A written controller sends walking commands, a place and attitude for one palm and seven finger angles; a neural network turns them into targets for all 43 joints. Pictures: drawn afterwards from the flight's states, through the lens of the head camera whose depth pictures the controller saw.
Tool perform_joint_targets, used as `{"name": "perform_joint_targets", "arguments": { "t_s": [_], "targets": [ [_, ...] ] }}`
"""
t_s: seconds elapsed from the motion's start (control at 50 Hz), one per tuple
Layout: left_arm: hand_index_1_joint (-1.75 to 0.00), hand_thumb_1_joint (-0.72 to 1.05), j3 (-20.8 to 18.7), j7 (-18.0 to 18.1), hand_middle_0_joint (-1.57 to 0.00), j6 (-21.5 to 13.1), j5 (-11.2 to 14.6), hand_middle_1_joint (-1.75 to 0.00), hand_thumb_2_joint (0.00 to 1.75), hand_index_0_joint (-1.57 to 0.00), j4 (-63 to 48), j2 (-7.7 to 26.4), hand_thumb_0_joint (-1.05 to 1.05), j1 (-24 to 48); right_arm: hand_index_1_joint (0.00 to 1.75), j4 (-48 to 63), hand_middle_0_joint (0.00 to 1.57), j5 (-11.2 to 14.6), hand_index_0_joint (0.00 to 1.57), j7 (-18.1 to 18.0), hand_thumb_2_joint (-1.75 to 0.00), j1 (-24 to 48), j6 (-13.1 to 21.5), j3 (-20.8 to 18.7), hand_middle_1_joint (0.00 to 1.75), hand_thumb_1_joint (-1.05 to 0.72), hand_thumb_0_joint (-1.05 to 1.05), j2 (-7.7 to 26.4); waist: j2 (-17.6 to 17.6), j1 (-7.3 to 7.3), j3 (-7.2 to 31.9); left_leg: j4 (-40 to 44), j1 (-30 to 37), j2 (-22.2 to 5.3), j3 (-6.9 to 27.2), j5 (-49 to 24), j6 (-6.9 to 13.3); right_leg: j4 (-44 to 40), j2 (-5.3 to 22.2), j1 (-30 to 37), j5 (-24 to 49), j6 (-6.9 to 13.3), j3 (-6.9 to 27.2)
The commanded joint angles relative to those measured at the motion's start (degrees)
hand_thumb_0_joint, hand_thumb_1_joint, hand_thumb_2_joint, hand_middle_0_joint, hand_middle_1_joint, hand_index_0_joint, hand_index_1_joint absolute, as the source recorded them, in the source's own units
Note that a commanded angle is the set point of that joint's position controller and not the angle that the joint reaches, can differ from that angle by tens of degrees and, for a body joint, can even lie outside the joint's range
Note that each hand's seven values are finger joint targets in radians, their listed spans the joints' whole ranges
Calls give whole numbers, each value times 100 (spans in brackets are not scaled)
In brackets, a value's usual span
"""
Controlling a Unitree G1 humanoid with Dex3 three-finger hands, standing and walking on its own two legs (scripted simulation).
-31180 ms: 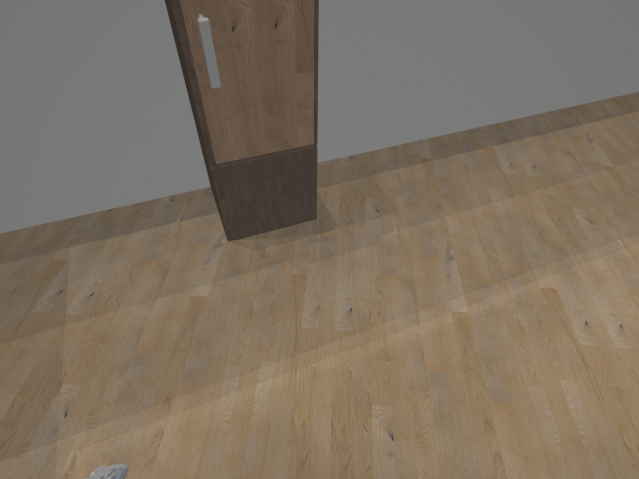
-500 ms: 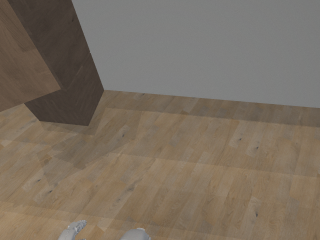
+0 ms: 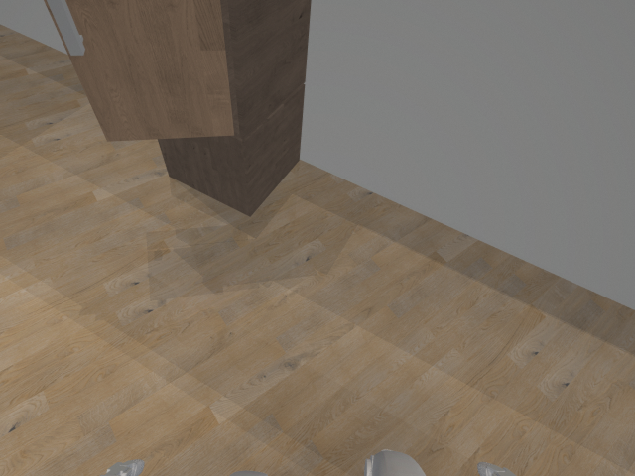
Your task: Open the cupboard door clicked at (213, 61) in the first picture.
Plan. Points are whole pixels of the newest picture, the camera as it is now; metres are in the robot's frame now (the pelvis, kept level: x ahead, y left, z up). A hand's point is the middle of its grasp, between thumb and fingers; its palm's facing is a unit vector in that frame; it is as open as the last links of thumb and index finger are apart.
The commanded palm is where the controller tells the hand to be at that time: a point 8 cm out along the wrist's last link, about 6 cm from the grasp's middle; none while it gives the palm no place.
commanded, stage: turn to face it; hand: left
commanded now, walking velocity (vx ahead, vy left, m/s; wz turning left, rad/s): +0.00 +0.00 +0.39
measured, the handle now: (62, 6) +0.93 +0.62 +0.04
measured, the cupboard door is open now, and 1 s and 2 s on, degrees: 39 39 39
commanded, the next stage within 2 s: take the last steps up to it in 0.36 s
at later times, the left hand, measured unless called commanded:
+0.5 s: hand out of the picture +0.06 +0.13 -0.15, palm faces +0.21 -0.95 -0.24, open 7.3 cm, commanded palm none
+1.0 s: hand out of the picture +0.06 +0.25 -0.17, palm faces +0.38 -0.91 -0.18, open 7.4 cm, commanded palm none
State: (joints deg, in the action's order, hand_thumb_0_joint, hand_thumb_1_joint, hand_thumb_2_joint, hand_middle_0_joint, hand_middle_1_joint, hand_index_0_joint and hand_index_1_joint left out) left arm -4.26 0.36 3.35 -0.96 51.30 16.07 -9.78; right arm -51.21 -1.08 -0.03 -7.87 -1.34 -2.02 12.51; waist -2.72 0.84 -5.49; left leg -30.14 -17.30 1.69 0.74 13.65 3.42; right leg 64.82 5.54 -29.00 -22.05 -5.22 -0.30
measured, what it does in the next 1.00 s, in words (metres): walks ahead, turning left: right foot, then left foot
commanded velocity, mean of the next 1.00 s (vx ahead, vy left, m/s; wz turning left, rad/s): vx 0.17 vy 0.08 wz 0.21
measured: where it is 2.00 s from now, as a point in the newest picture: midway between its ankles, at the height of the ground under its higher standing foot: (234, 375)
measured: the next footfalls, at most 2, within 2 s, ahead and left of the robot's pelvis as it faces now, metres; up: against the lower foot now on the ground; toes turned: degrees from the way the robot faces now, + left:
right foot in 0.28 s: +0.05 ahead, -0.16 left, +0.00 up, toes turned +5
left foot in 0.76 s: +0.06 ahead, +0.11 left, +0.00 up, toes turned +21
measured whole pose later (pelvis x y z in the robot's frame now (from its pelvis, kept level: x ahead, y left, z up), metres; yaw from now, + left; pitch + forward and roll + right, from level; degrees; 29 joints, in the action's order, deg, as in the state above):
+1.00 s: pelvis +0.09 +0.05 +0.01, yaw +19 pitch +0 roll +0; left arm -3.3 -0.9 0.3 -1.3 57.9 12.7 -13.4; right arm -57.9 -1.1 -0.8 -16.6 2.5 -0.7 9.3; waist -2.2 1.7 -2.0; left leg -20.6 -5.6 3.8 -3.3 15.3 5.3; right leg 63.9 6.7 -31.4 -17.0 -1.5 -3.2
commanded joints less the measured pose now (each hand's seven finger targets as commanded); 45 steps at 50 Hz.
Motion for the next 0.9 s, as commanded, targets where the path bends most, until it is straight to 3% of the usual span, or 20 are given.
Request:
{"name": "perform_joint_targets", "arguments": {
  "t_s": [0.0,0.14,0.22,0.24,0.26,0.28,0.3,0.34,0.38,0.44,0.5,0.62,0.66,0.7,0.72,0.74,0.76,0.78,0.8,0.88],
  "targets": [
    [-30,90,-61,-4,-20,-118,-30,-30,90,-20,-423,322,0,-27,30,251,20,5,20,-106,-90,-353,112,-339,30,-90,0,1148,909,-158,791,1243,733,-1365,1507,-1291,584,-352,-51,-152,158,-43,66],
    [-30,90,23,28,-20,-176,17,-30,90,-20,-534,208,0,245,30,125,20,-49,20,-104,-90,-552,64,-365,30,-90,0,1084,1265,-257,808,950,715,-1337,1805,-2018,644,-1892,-379,584,-260,51,-72],
    [-30,90,-2,72,-20,-286,62,-30,90,-20,-316,250,0,-396,30,130,20,19,20,-102,-90,-338,48,-357,30,-90,0,993,973,66,932,371,8,-1022,1724,-2061,309,-3828,-489,2164,900,161,-126],
    [-30,90,-54,109,-20,-347,33,-30,90,-20,-247,498,0,-606,30,142,20,69,20,-72,-90,-342,60,-327,30,-90,0,786,443,150,1039,-88,-604,-725,1483,-1209,21,-4433,54,2940,1261,306,440],
    [-30,90,-149,150,-20,-395,-47,-30,90,-20,-205,937,0,-746,30,240,20,109,20,-47,-90,-330,72,-273,30,-90,0,424,-1055,185,984,-1171,-1423,132,429,720,-423,-4805,1421,3247,1837,855,1840],
    [-30,90,-121,139,-20,-388,-49,-30,90,-20,-258,1088,0,-726,30,300,20,72,20,-37,-90,-247,7,-316,30,-90,0,561,-1195,200,790,-2422,-1322,166,286,2183,-479,-4972,2226,2367,2131,1450,2197],
    [-30,90,-82,154,-20,-366,-30,-30,90,-20,-336,901,0,-441,30,268,20,31,20,-14,-90,-325,-32,-336,30,-90,0,579,-677,50,557,-3011,-1311,-6,394,1944,-457,-4948,2055,2036,2044,1598,1733],
    [-30,90,-5,162,-20,-409,-5,-30,90,-20,-309,477,0,-168,30,-31,20,3,20,1,-90,-311,-122,-347,30,-90,0,550,-989,-138,276,-3644,-1542,-134,316,1371,-576,-4687,1287,2104,3192,1369,1030],
    [-30,90,26,144,-20,-454,19,-30,90,-20,-240,372,0,-287,30,-75,20,28,20,21,-90,-295,-123,-305,30,-90,0,470,-974,-119,405,-3560,-1498,-195,155,1133,-656,-4517,1120,2379,4026,1271,434],
    [-30,90,5,153,-20,-478,-14,-30,90,-20,-70,402,0,-683,30,-114,20,52,20,27,-90,-29,-100,-233,30,-90,0,287,-689,49,601,-2684,-1247,-177,-101,1216,-701,-4354,1100,2806,4602,1239,239],
    [-30,90,-55,130,-20,-525,-40,-30,90,-20,167,471,0,-1113,30,-72,20,41,20,75,-90,225,-44,-187,30,-90,0,213,-711,269,630,-2065,-1259,-165,-279,1184,-679,-4534,1312,3185,3867,1256,453],
    [-30,90,-150,42,-20,-585,-95,-30,90,-20,447,646,0,-1309,30,108,20,30,20,189,-90,706,64,-170,30,-90,0,291,-814,376,212,-1354,-1251,-340,-335,1254,-537,-4951,1774,2937,1665,1401,737],
    [-30,90,-176,16,-20,-584,-96,-30,90,-20,465,699,0,-1122,30,86,20,32,20,204,-90,509,107,-155,30,-90,0,278,-766,200,211,-702,-608,-303,-454,1028,-475,-4807,1741,2473,1404,1259,448],
    [-30,90,-187,-22,-20,-558,-66,-30,90,-20,458,706,0,-770,30,-142,20,15,20,175,-90,-195,169,-158,30,-90,0,328,-337,-217,297,290,958,-8,-820,337,-382,-4190,1317,1466,1076,912,-122],
    [-30,90,-143,-69,-20,-534,-23,-30,90,-20,387,559,0,-650,30,-326,20,3,20,103,-90,-839,217,-229,30,-90,0,668,398,-524,611,667,2077,-253,-425,466,-184,-3050,911,737,1027,662,-565],
    [-30,90,-58,-126,-20,-508,29,-30,90,-20,182,141,0,-544,30,-475,20,-82,20,46,-90,-1576,260,-405,30,-90,0,1320,2225,-804,858,1218,2822,-1891,1998,699,509,-1100,-11,-669,-1028,256,-1194],
    [-30,90,17,-79,-20,-489,-21,-30,90,-20,-57,97,0,-58,30,-556,20,-45,20,-50,-90,-1990,212,-412,30,-90,0,1496,1976,-923,827,1611,2530,-2370,2541,296,1021,38,-113,-1182,-1470,351,-541],
    [-30,90,-7,-88,-20,-496,-6,-30,90,-20,-148,118,0,91,30,-467,20,-37,20,-101,-90,-1716,202,-365,30,-90,0,1392,1300,-728,532,1686,2167,-2388,2282,346,1215,478,120,-1395,-1197,436,-252],
    [-30,90,-3,-87,-20,-485,-39,-30,90,-20,-59,109,0,140,30,-359,20,-45,20,-100,-90,-1444,260,-279,30,-90,0,1093,865,-597,421,1715,1681,-2173,2269,517,1090,687,230,-1260,-741,470,-168],
    [-30,90,31,-160,-20,-400,-68,-30,90,-20,330,-34,0,-455,30,-317,20,-7,20,-140,-90,-978,461,-102,30,-90,0,637,759,-80,98,1899,1125,-1462,1072,-1029,789,322,257,-804,413,395,-152]
  ]
}}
